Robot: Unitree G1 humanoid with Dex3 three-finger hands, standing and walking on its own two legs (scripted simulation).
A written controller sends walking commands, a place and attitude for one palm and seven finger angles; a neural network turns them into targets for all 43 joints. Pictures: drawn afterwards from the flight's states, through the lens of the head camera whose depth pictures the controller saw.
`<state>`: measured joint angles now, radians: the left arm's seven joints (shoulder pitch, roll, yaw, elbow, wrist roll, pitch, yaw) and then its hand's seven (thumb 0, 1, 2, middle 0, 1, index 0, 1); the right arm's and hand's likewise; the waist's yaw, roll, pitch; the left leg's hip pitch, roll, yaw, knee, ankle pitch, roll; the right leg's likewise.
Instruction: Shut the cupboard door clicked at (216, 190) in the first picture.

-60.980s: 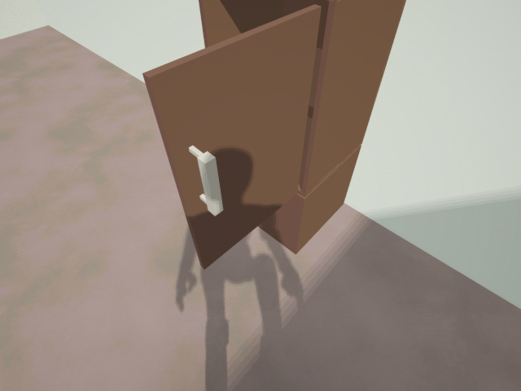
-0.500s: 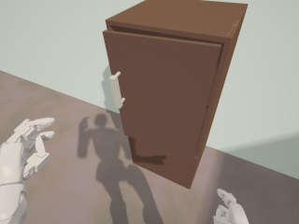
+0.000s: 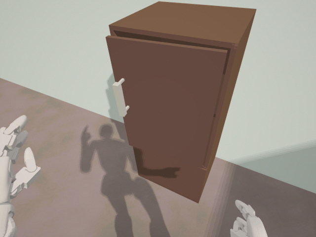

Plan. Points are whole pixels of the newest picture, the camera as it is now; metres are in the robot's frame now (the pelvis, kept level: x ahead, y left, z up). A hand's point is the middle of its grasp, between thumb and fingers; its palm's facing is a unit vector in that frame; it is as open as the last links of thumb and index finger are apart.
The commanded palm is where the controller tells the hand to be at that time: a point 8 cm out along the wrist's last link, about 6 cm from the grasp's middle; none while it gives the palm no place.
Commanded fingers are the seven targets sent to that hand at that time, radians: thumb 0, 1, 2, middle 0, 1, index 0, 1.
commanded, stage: step back with the hand held close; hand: left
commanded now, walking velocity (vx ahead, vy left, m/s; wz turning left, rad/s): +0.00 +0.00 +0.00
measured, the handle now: (122, 97) +0.63 +0.23 +0.01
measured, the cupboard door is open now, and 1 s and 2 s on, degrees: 5 5 5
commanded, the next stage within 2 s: stop stepping back and stand still in 1.32 s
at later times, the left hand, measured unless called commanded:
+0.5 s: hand (19, 175) +0.18 +0.29 +0.16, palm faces +0.38 -0.77 -0.51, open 7.4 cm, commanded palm +0.11 +0.33 +0.17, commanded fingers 0.00 0.90 0.90 -0.20 -0.30 -0.20 -0.30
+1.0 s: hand out of the picture +0.06 +0.29 +0.16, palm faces +0.53 -0.73 -0.43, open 7.4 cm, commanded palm +0.00 +0.33 +0.17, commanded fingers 0.00 0.90 0.90 -0.20 -0.30 -0.20 -0.30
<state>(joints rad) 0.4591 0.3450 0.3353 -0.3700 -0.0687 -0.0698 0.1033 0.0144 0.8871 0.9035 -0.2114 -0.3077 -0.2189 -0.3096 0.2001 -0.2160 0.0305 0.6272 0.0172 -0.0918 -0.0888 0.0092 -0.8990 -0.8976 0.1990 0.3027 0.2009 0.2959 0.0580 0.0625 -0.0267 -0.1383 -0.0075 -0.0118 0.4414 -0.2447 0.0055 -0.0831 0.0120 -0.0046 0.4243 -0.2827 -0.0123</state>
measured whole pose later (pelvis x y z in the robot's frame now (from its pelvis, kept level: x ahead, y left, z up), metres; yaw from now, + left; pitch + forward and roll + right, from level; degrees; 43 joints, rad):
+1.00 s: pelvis -0.12 +0.02 -0.02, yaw +5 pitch +0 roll -1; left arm 0.52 0.40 0.43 -0.50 -0.02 -0.25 0.17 0.01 0.88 0.90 -0.21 -0.30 -0.22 -0.31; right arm 0.24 -0.23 -0.01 0.61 0.00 -0.06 -0.07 0.01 -0.90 -0.90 0.20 0.30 0.20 0.30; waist 0.01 0.01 0.00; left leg -0.51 -0.01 0.00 0.73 -0.38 0.01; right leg -0.40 0.01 0.00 0.59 -0.20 0.00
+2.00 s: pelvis -0.26 +0.04 +0.00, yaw -3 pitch +1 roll -1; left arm 0.69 0.50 0.45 -0.68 -0.07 -0.22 0.14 0.02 0.89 0.90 -0.21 -0.30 -0.21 -0.30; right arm 0.26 -0.10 0.06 0.57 -0.02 -0.14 -0.04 0.01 -0.90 -0.90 0.20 0.30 0.21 0.30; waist -0.04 -0.05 -0.01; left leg -0.40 0.01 0.07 0.41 -0.05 0.01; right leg -0.17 0.07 -0.05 0.45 -0.37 -0.05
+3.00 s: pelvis -0.27 +0.08 -0.02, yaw +0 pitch -2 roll -2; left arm 0.32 0.19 0.02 0.76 0.02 0.08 0.03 -0.01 0.97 0.90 -0.21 -0.30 -0.21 -0.30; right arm 0.28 -0.23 0.01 0.86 -0.03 0.03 0.00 0.00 -0.90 -0.90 0.20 0.30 0.20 0.30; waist -0.03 -0.04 0.04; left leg -0.42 0.01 0.00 0.68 -0.21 0.03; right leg -0.20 0.00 -0.09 0.66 -0.42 -0.01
